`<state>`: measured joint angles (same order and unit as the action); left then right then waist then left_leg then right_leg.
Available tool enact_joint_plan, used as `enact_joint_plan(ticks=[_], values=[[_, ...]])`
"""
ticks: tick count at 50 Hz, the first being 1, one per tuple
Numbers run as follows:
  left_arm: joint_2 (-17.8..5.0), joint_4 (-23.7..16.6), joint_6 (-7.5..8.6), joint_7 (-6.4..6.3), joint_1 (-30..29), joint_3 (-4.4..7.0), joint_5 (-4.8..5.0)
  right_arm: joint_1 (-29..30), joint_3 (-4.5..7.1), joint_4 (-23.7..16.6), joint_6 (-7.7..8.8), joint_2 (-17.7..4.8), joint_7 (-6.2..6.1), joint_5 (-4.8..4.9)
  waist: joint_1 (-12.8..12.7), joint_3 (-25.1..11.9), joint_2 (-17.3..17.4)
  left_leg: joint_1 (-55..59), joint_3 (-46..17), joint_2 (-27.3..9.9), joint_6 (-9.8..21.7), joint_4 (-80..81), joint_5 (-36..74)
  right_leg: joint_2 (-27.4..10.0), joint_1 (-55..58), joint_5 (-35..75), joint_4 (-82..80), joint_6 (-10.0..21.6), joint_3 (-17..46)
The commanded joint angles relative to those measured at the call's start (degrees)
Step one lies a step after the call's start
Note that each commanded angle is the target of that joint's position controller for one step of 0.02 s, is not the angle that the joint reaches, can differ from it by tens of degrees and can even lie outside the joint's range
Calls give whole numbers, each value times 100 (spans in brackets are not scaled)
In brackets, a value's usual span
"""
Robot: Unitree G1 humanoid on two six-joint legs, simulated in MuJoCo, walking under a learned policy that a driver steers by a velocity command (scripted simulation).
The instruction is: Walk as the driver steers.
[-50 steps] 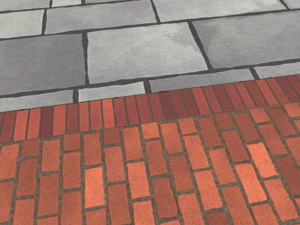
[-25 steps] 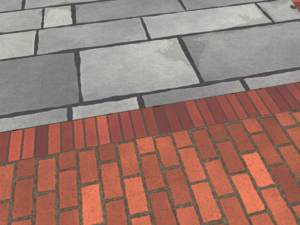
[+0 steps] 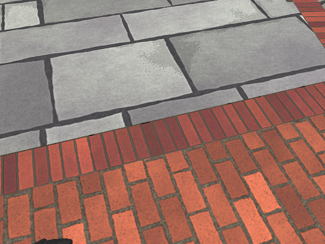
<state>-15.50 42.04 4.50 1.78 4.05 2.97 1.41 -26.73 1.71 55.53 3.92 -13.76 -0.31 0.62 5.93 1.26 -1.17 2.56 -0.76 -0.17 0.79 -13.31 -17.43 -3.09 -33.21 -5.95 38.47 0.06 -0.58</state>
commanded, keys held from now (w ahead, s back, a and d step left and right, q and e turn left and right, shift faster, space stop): w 0.72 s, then no key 0.28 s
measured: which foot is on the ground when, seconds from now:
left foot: down 0.00-0.14, up 0.16-0.64, down 0.66-1.00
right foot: up 0.00-0.10, down 0.12-0.68, up 0.70-1.00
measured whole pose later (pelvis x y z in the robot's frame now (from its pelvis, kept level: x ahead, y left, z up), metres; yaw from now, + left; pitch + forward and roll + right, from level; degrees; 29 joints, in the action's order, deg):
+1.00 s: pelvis +0.53 +0.01 +0.00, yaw +0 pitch +1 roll +2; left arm -15.7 48.8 2.8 -0.5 6.9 2.3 -0.2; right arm -14.4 2.0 52.3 4.0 -14.5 0.5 -0.7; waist 2.5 2.3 -2.9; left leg -7.4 3.4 3.9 3.6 -16.0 -9.6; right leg -4.8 -32.9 -2.9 38.7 -1.4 2.4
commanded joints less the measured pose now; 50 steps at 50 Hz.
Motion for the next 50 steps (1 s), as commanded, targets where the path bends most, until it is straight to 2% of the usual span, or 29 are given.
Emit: enact_joint_plan(ticks=[1,3,4,5,6,7,8,9,10,11,12,13,16,19,22,27,30,31,32,33,34,35,36,37,38,40,43,46,50], values=[[-263,-584,72,58,-779,-10,39,73,252,-242,58,-1148,-50,76,-154,554,831,-673,-752,-1364,916,654,1392,119,337,471,-556,65,-63],[-481,-585,78,55,-662,58,26,155,286,-235,36,-1191,-41,88,-365,495,822,-412,-676,-1495,801,378,2167,169,630,349,-736,258,-57],[-614,-511,77,36,-367,126,0,221,305,-248,16,-1239,-40,82,-587,272,817,-334,-523,-1439,708,-79,3145,287,1110,244,-792,379,-143],[-794,-290,62,-2,340,239,-14,250,295,-261,-13,-1201,-41,64,-957,-187,739,-443,-277,-1229,580,-976,4045,435,2054,175,-832,536,-256],[-1015,-12,37,-58,1329,358,-4,270,246,-329,-31,-1093,-50,0,-1401,-817,594,-1142,-85,-961,395,-2251,3860,211,3471,36,-730,723,-12],[-1616,125,-5,-104,2116,482,-140,-249,61,-510,21,-468,-30,-91,-1343,-1821,-803,-3034,189,-231,54,-4602,1551,-1333,5553,-982,-959,1440,2303],[-1392,211,-12,-50,2213,386,-97,-368,6,-463,155,-329,-5,35,-1245,-2319,-1610,-3928,-453,292,11,-5833,-1417,-1975,5694,-2344,-2308,1876,4597],[-1021,168,24,-29,1671,255,-55,188,186,-617,247,-962,30,202,-1188,-1217,-1063,-4534,-630,-97,124,-6299,-1164,-1795,4852,-2751,-2529,1578,4086],[-831,107,43,-28,1238,195,-61,677,210,-750,293,-1049,36,247,-1046,-595,-686,-4577,-462,-384,230,-6195,-651,-1584,4043,-2273,-2573,1412,3239],[-695,86,69,-4,896,150,-108,839,211,-767,288,-956,13,165,-847,-252,-281,-4340,-372,-609,217,-5867,-194,-1328,3283,-1517,-2700,1325,2561],[-551,70,111,13,669,114,-170,781,243,-736,236,-896,-7,75,-637,-159,-341,-3995,-417,-793,205,-5540,116,-1081,2795,-967,-2815,1236,2065],[-503,92,130,20,562,106,-192,652,232,-691,167,-778,0,47,-498,-155,-430,-3692,-425,-865,171,-5391,274,-953,2481,-723,-2967,1232,1783],[-592,269,225,3,699,127,-149,834,218,-778,20,-628,-19,0,-399,22,-273,-3788,-332,-923,18,-4896,632,-877,2126,-154,-3267,1378,1277],[-734,444,204,-88,1010,154,-140,1535,210,-1034,34,-627,-9,-67,-562,230,-100,-4256,-304,-920,-133,-3841,1537,-834,2288,209,-3374,1378,974],[-845,576,156,-158,1295,160,-93,2203,137,-1219,115,-489,68,-46,-801,312,-82,-3967,-68,-705,-142,-2643,2402,-661,2318,401,-3389,1205,559],[-936,909,19,-195,1896,179,-27,3009,82,-1560,175,-515,229,29,-1049,433,-57,-4061,-55,-513,-13,-1767,2328,-988,3273,578,-3044,1135,534],[-1037,983,-92,-220,1907,221,-23,2935,123,-1641,203,-690,305,35,-874,266,-209,-3768,14,-364,201,-1529,1606,-1195,3844,1437,-2550,993,593],[-1095,972,-123,-226,1827,235,-34,2632,178,-1582,210,-815,302,35,-683,52,-323,-3265,157,-199,301,-1494,1365,-1149,3914,2358,-2160,926,540],[-1071,956,-166,-229,1730,215,-56,1907,294,-1381,212,-1010,275,30,-279,-406,-321,-2259,345,-2,464,-1373,1372,-919,3798,3264,-1278,800,339],[-903,868,-176,-245,1744,131,-120,867,427,-1112,202,-1332,218,-6,133,-1192,-173,-575,12,-351,726,-1627,1534,-630,2994,2843,77,621,128],[-230,737,-67,-180,2428,-82,-146,139,581,-973,166,-1939,186,-117,-6,-2197,1078,1932,-2531,-1886,1643,-1530,734,230,561,593,2426,172,-170],[-283,856,76,-156,2362,-94,-95,-8,475,-904,136,-1536,201,-37,76,-2579,1506,2302,-4199,-2281,1897,-566,87,662,-395,-2629,3386,135,591],[-872,697,174,-123,1802,68,78,404,355,-953,137,-1218,190,-10,67,-1658,1121,1638,-3478,-2080,1562,-419,-210,286,-959,-2456,3791,241,793],[-903,583,213,-139,1381,72,122,942,302,-1081,132,-1078,170,-47,-104,-967,765,679,-2632,-1905,1399,-340,727,1,-925,-1971,3621,258,573],[-831,574,194,-179,1203,82,27,1343,249,-1127,141,-911,182,-90,-309,-510,416,-192,-1944,-1676,1316,-238,1975,-191,-658,-1627,3244,187,446],[-631,690,30,-229,1476,101,-78,1637,195,-1122,195,-706,219,-167,-684,-401,525,-1086,-1095,-1341,1201,-94,3611,-362,180,-1378,2765,62,444],[-352,703,-136,-279,1556,49,-138,1697,213,-953,242,-820,182,-167,-890,-405,537,-1542,-409,-1192,1304,19,4872,-283,497,-951,1987,-147,305],[-255,586,-143,-262,1039,-13,-183,1689,221,-828,151,-920,79,-147,-760,-453,594,-1573,82,-928,1140,15,4802,-204,789,96,602,-181,176],[-388,491,-152,-212,476,10,-156,1386,217,-548,28,-1008,32,-105,-514,-496,574,-1163,-41,-1060,1079,-93,4103,-47,1038,698,-320,-124,223]])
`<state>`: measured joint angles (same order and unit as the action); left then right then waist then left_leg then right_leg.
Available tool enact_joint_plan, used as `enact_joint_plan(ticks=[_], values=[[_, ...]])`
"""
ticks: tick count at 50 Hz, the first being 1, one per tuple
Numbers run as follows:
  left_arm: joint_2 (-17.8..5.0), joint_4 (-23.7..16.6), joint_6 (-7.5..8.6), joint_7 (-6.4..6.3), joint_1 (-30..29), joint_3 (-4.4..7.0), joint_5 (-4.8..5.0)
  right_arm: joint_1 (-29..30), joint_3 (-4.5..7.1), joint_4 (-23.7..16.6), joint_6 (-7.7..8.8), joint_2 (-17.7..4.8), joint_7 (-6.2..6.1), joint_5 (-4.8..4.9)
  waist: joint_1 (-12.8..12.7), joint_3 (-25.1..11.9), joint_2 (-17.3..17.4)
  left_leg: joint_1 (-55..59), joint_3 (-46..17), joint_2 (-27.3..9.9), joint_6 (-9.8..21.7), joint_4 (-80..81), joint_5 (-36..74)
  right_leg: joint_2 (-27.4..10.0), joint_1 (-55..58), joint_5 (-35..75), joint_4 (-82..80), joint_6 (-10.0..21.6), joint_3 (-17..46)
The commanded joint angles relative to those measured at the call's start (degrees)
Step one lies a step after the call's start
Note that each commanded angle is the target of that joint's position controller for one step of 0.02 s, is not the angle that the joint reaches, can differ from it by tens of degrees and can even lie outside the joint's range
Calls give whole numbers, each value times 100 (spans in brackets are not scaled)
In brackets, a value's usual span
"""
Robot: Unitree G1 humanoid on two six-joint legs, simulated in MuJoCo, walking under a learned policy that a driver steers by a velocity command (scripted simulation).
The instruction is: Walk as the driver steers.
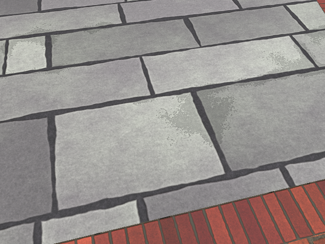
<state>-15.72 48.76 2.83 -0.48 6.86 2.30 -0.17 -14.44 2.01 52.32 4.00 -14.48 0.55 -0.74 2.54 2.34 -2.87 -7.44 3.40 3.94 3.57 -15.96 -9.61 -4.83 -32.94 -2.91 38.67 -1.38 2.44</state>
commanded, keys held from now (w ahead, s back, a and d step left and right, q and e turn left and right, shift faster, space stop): no key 0.12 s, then q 0.50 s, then w+q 0.08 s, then q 0.02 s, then no key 0.28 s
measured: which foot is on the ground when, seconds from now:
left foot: down 0.00-0.96, up 0.98-1.00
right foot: up 0.00-0.08, down 0.10-0.46, up 0.48-0.94, down 0.96-1.00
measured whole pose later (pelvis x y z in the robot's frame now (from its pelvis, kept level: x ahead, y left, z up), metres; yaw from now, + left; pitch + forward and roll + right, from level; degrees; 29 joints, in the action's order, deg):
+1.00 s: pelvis +0.09 +0.00 -0.01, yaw +22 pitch +1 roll -1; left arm -16.3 52.5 2.6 -0.6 3.5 4.0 -0.8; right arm -11.2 3.4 48.2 -0.5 -16.7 -1.9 -0.4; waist 1.5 2.1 1.3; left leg -11.5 -9.1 5.0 1.8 -30.0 -20.1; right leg 0.8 -14.6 -10.1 24.8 0.2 1.4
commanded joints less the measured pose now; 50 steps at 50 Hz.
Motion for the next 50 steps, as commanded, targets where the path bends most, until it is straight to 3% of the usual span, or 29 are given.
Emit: enact_joint_plan(ticks=[1,4,5,6,7,8,9,11,14,18,21,22,23,24,25,26,28,29,31,33,35,37,42,44,46,47,48,49,50], values=[[-419,-206,18,21,110,92,-12,165,187,-174,-11,-938,-58,47,-169,-565,748,-75,-537,-1532,790,73,3168,142,1025,271,-475,72,-53],[-550,-112,51,31,309,163,-92,270,152,-64,-104,-826,-90,142,-402,-574,615,-16,-655,-1389,505,-594,2348,246,1651,617,-1375,325,-106],[-829,-63,61,-9,427,236,-127,-34,108,1,-93,-682,-96,66,-336,-708,269,-162,-551,-1066,219,-961,1771,-74,2241,2321,-1538,465,215],[-1115,-88,27,-51,387,277,-137,-622,62,75,-39,-523,-79,-78,58,-1069,-329,-702,-401,-661,-43,-1346,335,-643,3169,3752,-1119,838,692],[-694,-14,-53,-72,368,182,-118,-905,-31,209,-68,-231,-100,-45,74,-1358,-797,-1072,-339,-496,-286,-1576,-1021,-1023,3523,3458,-1086,1361,1087],[-381,-20,-108,-56,271,112,-51,-580,-17,160,-157,-387,-136,22,-70,-1254,-611,-1166,-414,-504,-366,-1572,-1385,-1040,3326,2606,-1249,1435,1223],[-459,-43,-151,-55,78,130,-28,-227,25,25,-271,-555,-183,92,-96,-1115,-543,-1234,-438,-517,-357,-1511,-1203,-973,3077,1745,-1393,1324,1224],[-776,-144,-197,-108,-211,224,-17,47,97,-113,-474,-789,-249,98,-119,-850,-485,-1344,-459,-498,-298,-1573,-936,-884,2694,761,-1569,1124,1027],[-908,-56,-217,-224,-4,312,-13,68,150,-194,-563,-784,-276,92,-179,-1024,-567,-1357,-396,-415,-320,-2018,-740,-1099,2918,1670,-1475,1198,982],[-997,-87,-286,-408,-78,393,-44,160,214,-287,-650,-638,-187,162,-304,-1178,-585,-1555,-308,-515,-351,-3273,-2290,-1718,2842,2088,-1707,1579,1060],[-1031,-214,-373,-406,-916,431,64,-329,267,-135,-748,-574,-127,168,160,-924,-496,-524,-90,-554,-203,-2181,-1140,-1278,1788,987,-1792,1161,152],[-960,-181,-412,-372,-983,436,145,-530,313,-55,-772,-616,-88,117,267,-814,-398,-187,11,-402,-53,-1612,-544,-1062,1477,322,-1548,906,-198],[-760,-62,-457,-317,-750,418,178,-579,382,-93,-782,-771,-68,57,261,-600,149,156,-541,-594,228,-934,-150,-717,881,-810,-866,462,-640],[-367,-134,-490,-257,-557,319,2,-496,531,-330,-776,-1469,-156,41,56,-323,1912,430,-2790,-2106,908,-106,868,146,-416,-2672,741,-182,-1248],[-435,-457,-437,-286,-1351,347,-17,-445,502,-498,-632,-1691,-127,-211,286,-215,1875,-375,-3677,-2560,1597,323,741,588,-576,-3458,1713,-126,-249],[-590,-442,-412,-299,-1307,398,47,-59,480,-593,-469,-1534,-145,-227,28,-129,1291,-396,-3159,-2277,1440,310,491,445,-565,-3015,2167,-47,85],[-776,-132,-383,-361,-831,490,-11,492,445,-734,-329,-1274,-209,54,-263,-158,883,-131,-2441,-1778,827,49,586,331,-598,-2171,2229,-38,182],[-792,-72,-361,-374,-744,504,-50,535,410,-763,-315,-1178,-231,119,-279,-225,860,-26,-2295,-1689,749,-46,1079,333,-550,-1924,2284,-95,190],[-675,-58,-302,-340,-686,489,9,263,373,-736,-333,-1052,-260,116,-252,-482,824,264,-2160,-1588,791,-182,1823,436,-393,-1687,2363,-185,188],[-600,-68,-234,-280,-730,461,67,-88,386,-654,-338,-1005,-290,178,-131,-576,874,684,-2321,-1485,825,54,259,402,-558,-1356,1766,-202,203],[-636,-178,-144,-204,-1057,451,107,-232,413,-622,-321,-1096,-317,195,30,-307,1066,782,-2724,-1510,870,444,-1361,396,-689,-1167,981,-219,252],[-637,-203,-61,-167,-1183,432,96,-106,432,-652,-323,-1170,-348,120,44,-96,1131,697,-2614,-1444,840,362,-817,426,-463,-1106,337,-257,265],[-614,-91,28,-64,-901,356,97,40,442,-680,-373,-1185,-261,81,55,-382,1130,232,-2351,-1401,907,-142,1236,480,821,-1298,-286,-243,29],[-662,-45,37,-36,-767,345,97,187,403,-701,-404,-1118,-242,96,-25,-439,1096,193,-2426,-1406,880,-352,1806,500,1171,-1283,-580,-155,-11],[-654,77,69,3,-441,333,55,413,335,-725,-427,-1008,-257,139,-300,-496,960,63,-2403,-1248,651,-641,1904,492,1874,-409,-1627,15,-49],[-759,123,79,4,-296,345,-23,342,293,-705,-411,-915,-263,114,-367,-564,777,-130,-2344,-1081,417,-761,1683,273,2428,498,-2049,135,138],[-1053,138,68,-25,-103,382,-108,194,222,-719,-377,-716,-264,-9,-294,-868,220,-483,-2000,-739,144,-1255,942,-431,3172,1806,-1895,358,729],[-1257,159,4,-45,-169,381,-136,-197,204,-655,-356,-593,-253,-40,26,-883,-702,-1104,-1474,-61,-143,-1799,-1205,-991,3535,3009,-1624,986,1305],[-899,202,-22,-36,-237,265,-120,-152,205,-696,-383,-667,-276,1,-41,-903,-948,-1202,-1185,-103,-368,-2055,-1987,-1487,3193,2368,-1844,1620,1832]])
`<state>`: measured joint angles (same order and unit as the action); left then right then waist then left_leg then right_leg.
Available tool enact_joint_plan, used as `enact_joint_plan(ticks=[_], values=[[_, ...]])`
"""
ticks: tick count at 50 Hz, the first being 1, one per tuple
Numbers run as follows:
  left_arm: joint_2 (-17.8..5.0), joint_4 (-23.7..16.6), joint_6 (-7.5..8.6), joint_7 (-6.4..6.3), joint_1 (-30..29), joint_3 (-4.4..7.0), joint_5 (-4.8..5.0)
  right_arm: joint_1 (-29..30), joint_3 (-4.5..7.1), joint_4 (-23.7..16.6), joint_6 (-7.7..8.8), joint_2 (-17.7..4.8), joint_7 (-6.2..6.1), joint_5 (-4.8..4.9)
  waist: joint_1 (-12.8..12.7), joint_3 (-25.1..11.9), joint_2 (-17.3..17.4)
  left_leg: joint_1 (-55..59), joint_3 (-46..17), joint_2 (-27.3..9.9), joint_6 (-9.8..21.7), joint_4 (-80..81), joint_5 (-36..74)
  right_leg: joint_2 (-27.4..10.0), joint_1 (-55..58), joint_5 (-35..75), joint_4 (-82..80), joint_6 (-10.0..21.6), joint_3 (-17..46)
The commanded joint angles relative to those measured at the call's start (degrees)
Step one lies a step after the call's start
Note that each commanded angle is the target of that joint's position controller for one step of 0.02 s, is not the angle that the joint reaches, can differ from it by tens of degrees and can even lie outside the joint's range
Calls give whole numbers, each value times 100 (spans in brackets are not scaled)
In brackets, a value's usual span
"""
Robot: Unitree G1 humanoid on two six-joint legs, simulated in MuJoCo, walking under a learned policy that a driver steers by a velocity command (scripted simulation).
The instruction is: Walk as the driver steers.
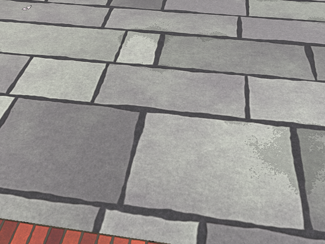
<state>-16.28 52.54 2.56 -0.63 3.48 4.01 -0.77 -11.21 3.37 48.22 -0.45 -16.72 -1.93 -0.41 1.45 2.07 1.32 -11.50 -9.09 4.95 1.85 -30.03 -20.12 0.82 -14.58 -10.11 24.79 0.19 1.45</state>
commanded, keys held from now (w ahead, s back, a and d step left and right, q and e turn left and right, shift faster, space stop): no key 1.00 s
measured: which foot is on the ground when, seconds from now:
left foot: up 0.00-0.18, down 0.20-1.00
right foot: down 0.00-1.00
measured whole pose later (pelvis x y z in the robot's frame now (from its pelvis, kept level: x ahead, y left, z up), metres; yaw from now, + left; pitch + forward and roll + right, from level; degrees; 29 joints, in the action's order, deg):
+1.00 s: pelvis +0.02 +0.02 +0.00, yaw +0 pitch -2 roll +0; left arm -14.5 64.1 -0.3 -2.3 9.9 1.5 -0.1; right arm -12.5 0.9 59.2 0.3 -13.6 -1.4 -0.2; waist -0.5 2.4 -0.3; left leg -9.1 -1.9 1.2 0.5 -27.8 -17.1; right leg -2.0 -11.7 -14.2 27.5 -2.7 2.5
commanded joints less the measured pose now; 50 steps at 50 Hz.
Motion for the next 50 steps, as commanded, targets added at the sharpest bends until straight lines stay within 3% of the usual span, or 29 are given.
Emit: enact_joint_plan(ticks=[1,4,7,9,10,11,12,13,14,15,19,29,50], values=[[-658,-215,13,0,-34,27,-17,-277,137,-262,31,-711,-47,14,-39,-691,-1176,-839,153,-318,-345,-1031,-1088,-1962,1186,2519,-614,1523,1957],[-800,-174,31,-19,-190,10,41,-146,226,-220,-118,-759,-78,57,-60,-544,-971,-1011,174,-556,-637,-1947,-1151,-1792,886,2014,-695,1344,1686],[-728,-69,-72,-27,-378,-24,65,-228,107,-54,-95,-305,-32,74,27,-475,-953,-252,562,-605,-635,-619,-339,-1237,443,1904,-586,995,939],[-692,45,-129,-23,-246,-62,90,-275,113,95,-64,-272,6,55,89,-538,-904,446,827,-446,-502,705,998,-963,336,1749,-368,802,646],[-634,117,-106,0,-31,-93,93,-150,138,60,-75,-444,18,7,13,-581,-749,759,628,-559,-401,940,1594,-852,231,1339,-348,569,614],[-595,141,-63,37,111,-124,22,-51,184,-28,-98,-764,2,-11,-145,-615,-308,969,226,-972,-231,835,2474,-673,46,729,-192,293,443],[-479,186,-44,64,305,-132,2,62,205,53,-113,-919,20,29,-423,-555,356,524,218,-998,42,579,2001,-300,244,10,-297,70,91],[-557,195,-56,55,53,-133,-13,161,154,38,-87,-657,70,25,-248,-425,245,170,197,-921,134,692,1335,-246,478,-84,-173,-90,-3],[-596,207,-75,41,-65,-118,16,152,109,94,-47,-529,91,-23,-206,-309,144,65,198,-889,95,773,1174,-245,488,24,-89,-116,-14],[-561,238,-103,4,-75,-119,42,157,109,137,-2,-583,92,-46,-207,-249,145,17,229,-846,38,793,1287,-273,499,229,-20,-86,4],[-568,404,-173,-59,103,-113,55,-7,58,328,115,-535,80,-12,-205,-227,198,110,296,-797,-28,701,1771,-292,495,604,48,-63,30],[-603,732,-236,-115,292,-108,65,-33,-32,576,129,-469,60,9,-196,-164,-41,100,348,-746,24,730,1757,-293,532,643,8,-173,32],[-467,1023,-255,-192,768,-161,71,-297,-140,956,118,-328,25,22,-190,-24,-90,-67,559,-593,-44,793,1275,-264,432,480,-25,-157,16]])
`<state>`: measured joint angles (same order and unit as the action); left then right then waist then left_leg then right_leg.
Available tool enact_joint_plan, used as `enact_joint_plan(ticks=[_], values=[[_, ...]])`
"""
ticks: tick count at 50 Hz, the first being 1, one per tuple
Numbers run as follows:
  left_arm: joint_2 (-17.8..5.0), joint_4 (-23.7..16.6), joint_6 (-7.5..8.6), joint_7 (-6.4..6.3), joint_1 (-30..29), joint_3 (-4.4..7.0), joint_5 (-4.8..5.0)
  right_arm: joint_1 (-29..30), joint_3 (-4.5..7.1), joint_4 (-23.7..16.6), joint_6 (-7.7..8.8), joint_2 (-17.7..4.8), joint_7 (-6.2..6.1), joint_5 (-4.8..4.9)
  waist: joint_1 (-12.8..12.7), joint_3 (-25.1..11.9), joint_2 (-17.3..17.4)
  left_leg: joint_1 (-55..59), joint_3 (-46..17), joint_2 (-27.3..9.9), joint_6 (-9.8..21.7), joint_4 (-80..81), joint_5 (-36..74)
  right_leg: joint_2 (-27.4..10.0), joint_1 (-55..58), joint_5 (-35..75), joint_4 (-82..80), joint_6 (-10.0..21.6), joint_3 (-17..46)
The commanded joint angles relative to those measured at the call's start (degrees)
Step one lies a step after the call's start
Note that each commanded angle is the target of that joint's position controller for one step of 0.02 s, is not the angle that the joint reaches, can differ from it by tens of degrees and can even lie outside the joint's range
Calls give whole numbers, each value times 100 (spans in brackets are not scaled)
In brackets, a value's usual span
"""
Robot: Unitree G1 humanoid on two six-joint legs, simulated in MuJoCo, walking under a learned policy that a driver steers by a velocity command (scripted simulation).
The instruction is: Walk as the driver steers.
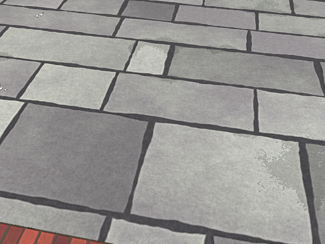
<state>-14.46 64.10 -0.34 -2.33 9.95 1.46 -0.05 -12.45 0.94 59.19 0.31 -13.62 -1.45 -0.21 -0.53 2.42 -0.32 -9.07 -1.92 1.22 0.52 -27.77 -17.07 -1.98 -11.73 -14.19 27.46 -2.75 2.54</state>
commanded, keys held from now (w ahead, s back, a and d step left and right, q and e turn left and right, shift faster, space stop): no key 0.10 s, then w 0.86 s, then w+e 0.04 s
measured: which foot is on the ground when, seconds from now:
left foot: down 0.00-0.34, up 0.36-0.78, down 0.80-1.00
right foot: down 0.00-0.80, up 0.82-1.00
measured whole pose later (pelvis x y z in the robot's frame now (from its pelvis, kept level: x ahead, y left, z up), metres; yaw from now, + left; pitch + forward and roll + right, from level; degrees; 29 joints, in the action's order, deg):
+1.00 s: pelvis +0.36 +0.02 +0.01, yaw -1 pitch +0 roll +1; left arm -15.3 54.0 5.4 -1.0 13.6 3.2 1.5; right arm -13.7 2.9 55.9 5.9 -13.9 2.3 -0.2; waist 1.2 1.9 -2.2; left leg -11.8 4.1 3.9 4.3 -19.6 -8.0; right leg -6.6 -31.3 -16.1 65.7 2.5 2.4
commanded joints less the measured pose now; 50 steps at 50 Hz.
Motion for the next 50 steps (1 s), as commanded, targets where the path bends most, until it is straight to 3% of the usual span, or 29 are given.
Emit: enact_joint_plan(ticks=[1,5,6,8,9,11,13,14,16,17,18,19,20,21,24,26,29,32,35,37,39,40,41,42,43,44,45,47,50], values=[[-636,-127,35,-23,143,91,0,-193,99,-127,42,-630,-26,3,9,-51,69,-319,-150,-215,84,566,951,19,141,880,-292,139,-95],[-585,-107,34,-29,231,78,1,-278,82,-75,43,-594,-36,6,14,-26,49,-350,-120,-199,70,560,888,31,115,850,-290,149,-98],[-504,-54,27,-30,341,58,0,-381,72,-15,35,-553,-44,8,14,-144,89,-312,-93,-161,86,625,300,113,154,332,-270,156,-188],[-506,-81,26,-43,329,73,55,-411,143,-26,3,-749,-77,77,63,120,304,-566,-290,-201,307,778,-1778,391,-266,-1340,123,253,-454],[-503,-155,65,-38,248,74,53,-449,172,-63,15,-834,-82,97,107,361,443,-734,-613,-412,474,974,-2556,420,-626,-1803,334,318,-475],[-289,-316,239,31,94,32,69,-744,266,-49,110,-1075,-64,149,216,603,962,-639,-1732,-1200,924,1526,-3296,402,-1200,-1422,1149,374,-616],[-220,-379,413,135,133,27,125,-684,310,-104,204,-1102,-50,169,130,763,1081,-864,-2442,-1730,1251,1776,-3132,126,-1234,-1141,1673,545,-415],[-176,-358,483,183,304,23,162,-455,297,-191,234,-1039,-32,183,-41,807,1064,-986,-2284,-1695,1194,1664,-2837,71,-1013,-1218,1332,663,-411],[-248,-28,560,218,1176,94,165,118,247,-429,241,-852,4,227,-507,699,686,-1665,-1258,-1017,753,903,-1848,200,521,-679,-73,757,-435],[-570,152,569,212,1816,198,103,246,172,-536,287,-568,30,173,-665,387,-200,-2166,-461,-471,436,-586,-933,-443,1346,-746,-607,864,671],[-1339,237,607,279,2518,377,108,295,129,-791,393,-347,3,156,-766,74,-1732,-3120,337,206,109,-2387,-1092,-1650,1997,-1425,-1608,1549,3031],[-1130,166,689,319,2326,272,-5,263,176,-818,485,-523,1,261,-565,154,-1332,-3572,-232,58,169,-3540,-1554,-2114,1830,-1686,-1880,1882,4019],[-792,3,750,318,1885,188,23,152,188,-770,548,-563,50,333,-328,498,-800,-3926,-427,-244,295,-4060,-1093,-2027,1714,-1431,-1781,1783,3485],[-603,-120,776,338,1646,137,50,55,192,-679,590,-542,97,303,-230,505,-574,-3967,-349,-455,386,-4095,-540,-1719,1676,-1091,-1762,1569,2746],[-289,-194,687,338,1668,22,22,368,303,-738,631,-646,187,167,-217,379,-539,-3716,-12,-748,342,-3393,401,-1143,1682,898,-1830,1184,1282],[-346,-188,610,258,1912,17,-2,575,264,-820,580,-409,248,149,-259,273,-511,-3625,204,-724,177,-2964,675,-1019,1697,1747,-1850,1227,833],[-569,-321,535,144,1863,47,-21,1392,145,-1168,548,-160,274,155,-363,465,-399,-3264,409,-579,-4,-1660,1243,-896,1168,1850,-2073,1251,433],[-702,-323,531,107,2071,99,23,1913,101,-1373,542,-209,328,194,-455,615,-538,-2713,582,-384,6,-837,1690,-943,898,1689,-2280,1283,259],[-719,-302,514,96,2097,157,102,2109,123,-1538,565,-371,399,219,-301,679,-543,-2603,432,-370,228,-387,1718,-1199,1370,2163,-2121,1209,173],[-839,-373,472,94,1927,219,80,1759,231,-1507,593,-616,419,204,27,294,-647,-1969,497,-179,425,-300,1505,-1289,1728,3764,-1526,1079,45],[-852,-475,376,99,1748,234,12,274,470,-1076,561,-1005,358,222,798,-698,-721,-40,681,132,705,-311,1394,-1015,1493,5255,244,857,-232],[-731,-617,368,112,1710,168,-56,-758,578,-833,522,-1304,293,175,1177,-1387,-379,1718,-252,-679,1009,-454,1080,-782,226,3895,1859,709,-304],[199,-698,490,183,2461,-63,-23,-1307,658,-671,498,-1744,303,48,716,-2387,1264,3495,-3293,-2233,1997,310,-527,403,-1855,-156,4181,342,-265],[-144,-653,679,228,2169,4,114,-1125,507,-668,507,-1259,331,74,831,-2301,1192,3267,-4399,-2308,1956,1233,-983,433,-2499,-1714,5023,473,578],[-558,-894,783,247,1550,136,293,-520,421,-728,546,-985,330,106,643,-1206,994,2379,-3457,-2125,1631,1319,-751,105,-3016,-1382,5252,581,454],[-638,-980,826,210,1184,154,306,20,359,-848,585,-798,343,101,447,-702,438,1382,-2569,-1912,1452,1441,1,-229,-2800,-801,4994,627,323],[-616,-987,807,156,1045,207,229,319,321,-881,620,-651,377,39,244,-439,188,601,-1938,-1687,1323,1569,643,-438,-2495,-430,4646,618,231],[-383,-946,638,121,1290,235,156,452,261,-807,657,-445,417,-21,-87,-343,428,-182,-1222,-1360,1245,1867,1020,-668,-1859,-161,4203,599,243],[-294,-1084,474,104,1050,259,135,191,297,-621,696,-631,327,-18,-163,-62,452,-540,-678,-1320,1343,2225,1186,-775,-2108,168,3661,468,140]])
